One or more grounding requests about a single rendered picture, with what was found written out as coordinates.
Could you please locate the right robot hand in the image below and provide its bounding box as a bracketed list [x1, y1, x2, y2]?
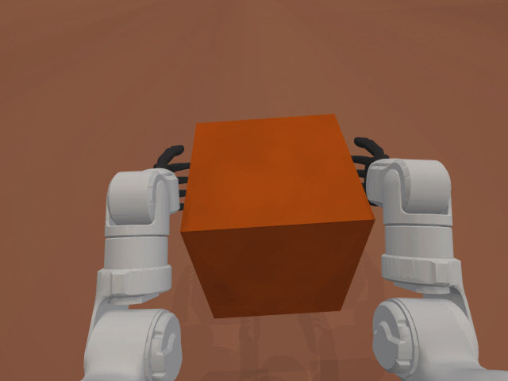
[351, 137, 390, 206]

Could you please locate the robot left forearm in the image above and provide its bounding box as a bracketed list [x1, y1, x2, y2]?
[84, 168, 180, 373]

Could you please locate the right robot upper arm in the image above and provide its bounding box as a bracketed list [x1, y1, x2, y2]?
[372, 298, 508, 381]

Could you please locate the carton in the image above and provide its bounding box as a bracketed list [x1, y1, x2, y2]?
[180, 114, 375, 318]

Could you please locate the robot right forearm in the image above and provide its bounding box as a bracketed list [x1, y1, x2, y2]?
[366, 159, 479, 358]

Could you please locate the left robot hand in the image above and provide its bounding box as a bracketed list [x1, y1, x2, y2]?
[153, 145, 191, 211]

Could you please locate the left robot upper arm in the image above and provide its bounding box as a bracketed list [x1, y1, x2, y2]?
[80, 309, 183, 381]

